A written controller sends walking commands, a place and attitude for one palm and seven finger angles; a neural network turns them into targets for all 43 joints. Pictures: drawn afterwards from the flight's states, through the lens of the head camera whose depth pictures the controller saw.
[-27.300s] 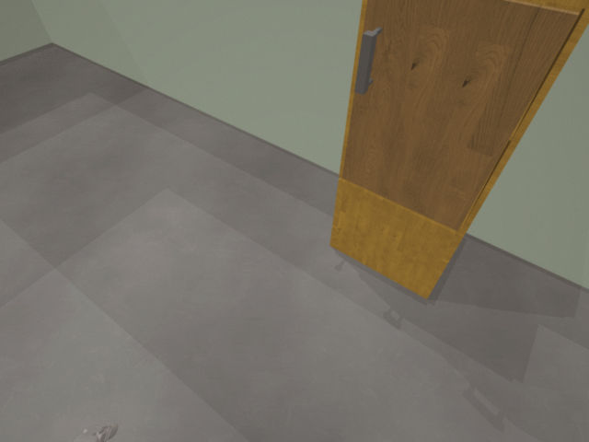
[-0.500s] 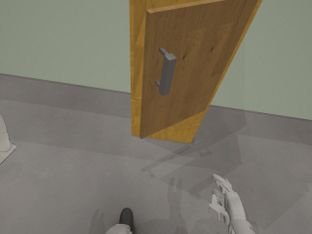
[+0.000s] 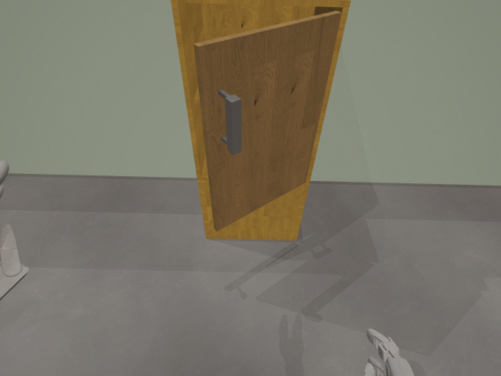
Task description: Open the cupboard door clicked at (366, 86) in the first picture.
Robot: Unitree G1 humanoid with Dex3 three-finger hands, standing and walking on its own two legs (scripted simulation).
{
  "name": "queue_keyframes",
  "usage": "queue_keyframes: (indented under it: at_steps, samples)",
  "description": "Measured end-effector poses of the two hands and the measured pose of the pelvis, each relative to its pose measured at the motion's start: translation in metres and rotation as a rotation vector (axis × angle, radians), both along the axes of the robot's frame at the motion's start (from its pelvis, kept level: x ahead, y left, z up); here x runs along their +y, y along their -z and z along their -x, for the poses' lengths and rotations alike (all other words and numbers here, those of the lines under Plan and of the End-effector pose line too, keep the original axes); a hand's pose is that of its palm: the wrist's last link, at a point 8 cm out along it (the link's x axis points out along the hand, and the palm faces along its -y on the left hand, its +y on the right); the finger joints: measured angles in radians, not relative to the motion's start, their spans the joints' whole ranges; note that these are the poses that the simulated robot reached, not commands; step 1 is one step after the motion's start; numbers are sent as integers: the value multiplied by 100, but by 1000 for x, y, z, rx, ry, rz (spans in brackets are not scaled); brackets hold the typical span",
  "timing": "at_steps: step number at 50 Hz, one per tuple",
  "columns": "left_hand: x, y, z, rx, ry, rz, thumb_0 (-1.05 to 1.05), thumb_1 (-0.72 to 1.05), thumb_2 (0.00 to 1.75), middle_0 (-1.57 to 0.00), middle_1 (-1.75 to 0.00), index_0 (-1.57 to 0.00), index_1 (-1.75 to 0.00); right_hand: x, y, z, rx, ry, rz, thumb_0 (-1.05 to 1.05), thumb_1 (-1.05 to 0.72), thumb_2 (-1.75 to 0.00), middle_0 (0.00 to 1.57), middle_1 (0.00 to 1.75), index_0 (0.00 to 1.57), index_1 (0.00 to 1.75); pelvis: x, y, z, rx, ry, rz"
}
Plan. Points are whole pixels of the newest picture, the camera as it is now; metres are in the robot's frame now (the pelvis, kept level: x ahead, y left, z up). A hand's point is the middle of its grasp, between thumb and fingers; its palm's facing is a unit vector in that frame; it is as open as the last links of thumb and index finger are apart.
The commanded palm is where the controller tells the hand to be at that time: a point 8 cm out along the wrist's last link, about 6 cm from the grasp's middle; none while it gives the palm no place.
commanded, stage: stop stepping back and stand still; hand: left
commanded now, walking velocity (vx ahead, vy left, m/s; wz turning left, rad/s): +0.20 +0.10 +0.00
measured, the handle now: (228, 122) +0.63 +0.06 +0.08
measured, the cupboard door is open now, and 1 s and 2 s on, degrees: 37 37 37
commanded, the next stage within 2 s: let the arm hang, fingers relaxed in 0.22 s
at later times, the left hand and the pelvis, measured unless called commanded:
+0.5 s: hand out of the picture +0.15 +0.26 -0.08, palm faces +0.09 -0.92 -0.38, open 7.4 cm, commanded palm none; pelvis -0.01 +0.03 -0.01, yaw +3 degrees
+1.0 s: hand out of the picture -0.10 +0.26 -0.16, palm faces +0.09 -0.97 -0.24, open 7.3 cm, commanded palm none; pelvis -0.02 +0.08 +0.01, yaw +3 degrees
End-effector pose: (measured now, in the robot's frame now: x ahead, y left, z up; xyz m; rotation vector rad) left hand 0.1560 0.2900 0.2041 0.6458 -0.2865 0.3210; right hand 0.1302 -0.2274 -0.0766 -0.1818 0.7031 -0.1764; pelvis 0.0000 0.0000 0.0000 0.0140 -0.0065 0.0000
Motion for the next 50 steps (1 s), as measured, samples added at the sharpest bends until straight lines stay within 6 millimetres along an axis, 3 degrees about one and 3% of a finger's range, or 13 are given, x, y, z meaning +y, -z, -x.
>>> queue_keyframes:
  at_steps: [6,11,17,19,21,23,27,30,32,36,40,45,50]
  samples:
    - [11,4,23,-7,-137,78,1,88,90,-22,-31,-22,-31,-7,10,11,85,-43,-16,1,-90,-90,21,30,20,30,-5,-10,8,8,20,-26]
    - [8,18,12,18,-170,160,1,89,90,-21,-31,-21,-31,-18,8,13,88,-29,12,1,-91,-90,21,30,20,30,-2,-14,11,8,-6,-43]
    - [4,14,1,7,-61,101,1,89,90,-22,-31,-21,-31,-21,0,0,36,-24,58,1,-91,-90,21,30,20,30,10,-7,7,17,-7,-21]
    - [14,54,-12,167,-50,115,0,89,90,-21,-30,-21,-30,-19,15,-4,73,-59,50,1,-91,-90,20,30,20,30,19,2,8,29,-31,-2]
    - [24,118,-18,413,-97,209,0,89,90,-21,-30,-20,-30,-14,33,-4,141,-76,37,1,-91,-90,20,30,19,30,26,8,11,32,-44,-1]
    - [25,188,-6,677,-157,329,0,90,90,-20,-30,-20,-30,-4,45,0,201,-86,20,1,-91,-90,20,30,19,30,30,11,13,24,-48,0]
    - [-1,299,59,1132,-216,533,0,91,90,-20,-30,-20,-30,21,53,24,314,-85,-5,1,-91,-90,20,30,19,30,37,11,15,-11,-53,5]
    - [-24,342,121,1374,-272,670,1,92,90,-20,-30,-20,-30,40,53,52,423,-80,-10,1,-91,-90,20,30,20,30,42,6,16,-28,-52,5]
    - [-17,350,154,1449,-357,715,-1,98,90,-21,-30,-21,-30,50,53,72,508,-85,-10,1,-91,-90,20,30,20,30,45,2,18,-28,-58,17]
    - [-6,348,214,1594,-447,747,-1,99,90,-21,-30,-21,-30,52,51,103,632,-50,15,0,-95,-90,21,30,20,30,55,-5,20,-15,-64,29]
    - [4,339,256,1698,-520,745,0,96,90,-21,-30,-20,-30,57,52,126,705,-30,13,0,-94,-90,21,30,20,30,65,-9,21,-8,-63,26]
    - [14,331,276,1747,-563,725,0,93,90,-20,-30,-20,-30,68,56,142,737,-13,-12,0,-92,-90,21,30,20,30,74,-11,21,-11,-58,19]
    - [20,329,263,1710,-550,701,0,91,90,-20,-30,-20,-30,79,62,146,729,-7,-49,0,-92,-90,20,30,20,30,78,-11,22,-17,-51,13]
